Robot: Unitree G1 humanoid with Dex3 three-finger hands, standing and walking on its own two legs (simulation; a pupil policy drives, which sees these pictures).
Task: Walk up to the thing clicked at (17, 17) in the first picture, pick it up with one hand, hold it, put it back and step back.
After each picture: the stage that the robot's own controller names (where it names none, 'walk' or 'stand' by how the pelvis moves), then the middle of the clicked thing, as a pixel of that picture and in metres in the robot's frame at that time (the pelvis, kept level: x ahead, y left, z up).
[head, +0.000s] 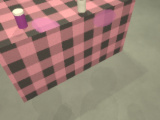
stand; (20, 18) +0.94 +0.43 -0.07
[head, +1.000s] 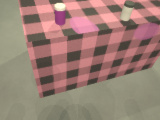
walk; (60, 14) +0.89 +0.13 -0.05
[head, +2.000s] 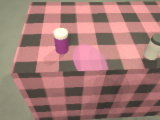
rise first; (61, 41) +0.62 +0.11 -0.03
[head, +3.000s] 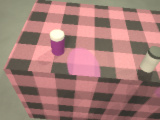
walk; (57, 43) +0.62 +0.13 -0.05
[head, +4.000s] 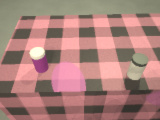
stand; (39, 60) +0.55 +0.22 -0.06
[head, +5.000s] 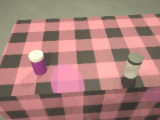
stand; (38, 63) +0.55 +0.23 -0.07
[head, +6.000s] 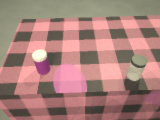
stand; (41, 62) +0.55 +0.22 -0.08
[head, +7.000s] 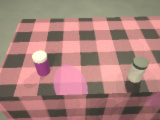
stand; (41, 63) +0.54 +0.22 -0.08
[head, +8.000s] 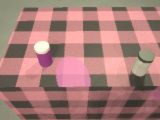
rise first; (44, 54) +0.55 +0.21 -0.07
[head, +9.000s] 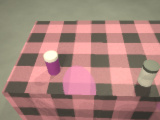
rise first; (52, 63) +0.55 +0.20 -0.07
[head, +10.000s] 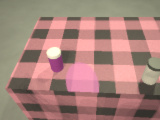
go down; (55, 60) +0.56 +0.19 -0.07
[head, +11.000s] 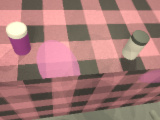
go down; (19, 39) +0.54 +0.20 -0.01
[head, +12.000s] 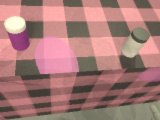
approach; (18, 34) +0.56 +0.19 +0.00
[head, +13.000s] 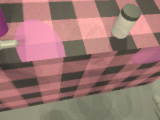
close; out of the picture +0.58 +0.21 +0.04
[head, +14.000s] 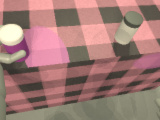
lift; (15, 44) +0.49 +0.16 +0.03
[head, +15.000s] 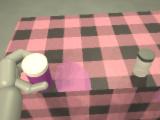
lift; (38, 73) +0.34 +0.14 +0.13
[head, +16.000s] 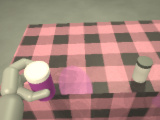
hold; (41, 82) +0.31 +0.14 +0.13
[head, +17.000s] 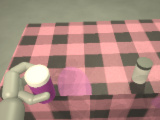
hold; (41, 85) +0.31 +0.14 +0.10
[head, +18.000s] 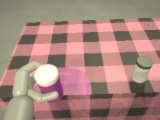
hold; (50, 84) +0.32 +0.12 +0.09
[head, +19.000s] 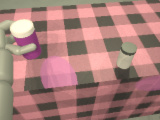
crouch; (27, 40) +0.47 +0.15 +0.13
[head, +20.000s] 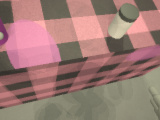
lower; out of the picture +0.53 +0.18 +0.02
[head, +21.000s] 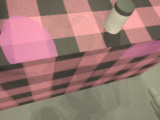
lower; out of the picture +0.55 +0.19 +0.04
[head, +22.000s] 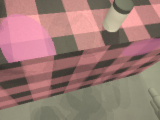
lower; out of the picture +0.55 +0.19 +0.04
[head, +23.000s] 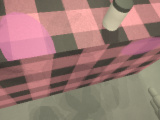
lower; out of the picture +0.55 +0.19 +0.04
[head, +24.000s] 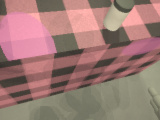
loosen; out of the picture +0.55 +0.19 +0.05
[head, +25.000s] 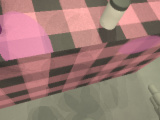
withdraw; out of the picture +0.55 +0.17 +0.05
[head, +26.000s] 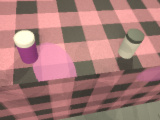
sink last; (27, 48) +0.51 +0.16 +0.00
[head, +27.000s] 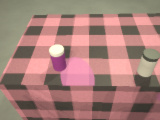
stand; (58, 58) +0.55 +0.16 -0.02
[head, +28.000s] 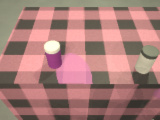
stand; (53, 55) +0.53 +0.15 -0.02
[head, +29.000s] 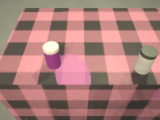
stand; (52, 55) +0.53 +0.16 -0.02
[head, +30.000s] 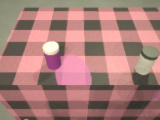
stand; (52, 56) +0.53 +0.16 -0.02
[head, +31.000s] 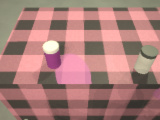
stand; (52, 55) +0.53 +0.16 -0.01
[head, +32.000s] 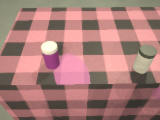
stand; (51, 55) +0.53 +0.15 -0.01
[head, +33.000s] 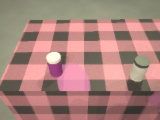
stand; (55, 65) +0.55 +0.16 -0.07
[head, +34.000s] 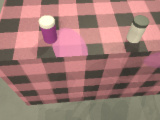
walk; (48, 30) +0.62 +0.16 -0.05
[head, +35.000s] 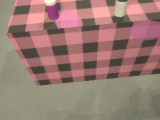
walk; (52, 8) +0.88 +0.21 -0.05
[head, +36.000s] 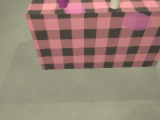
stand; out of the picture +1.19 +0.19 -0.05
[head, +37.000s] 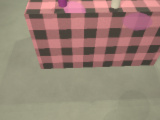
stand; out of the picture +1.16 +0.17 -0.07
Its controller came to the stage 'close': yes
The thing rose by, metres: 0.19
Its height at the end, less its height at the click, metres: +0.00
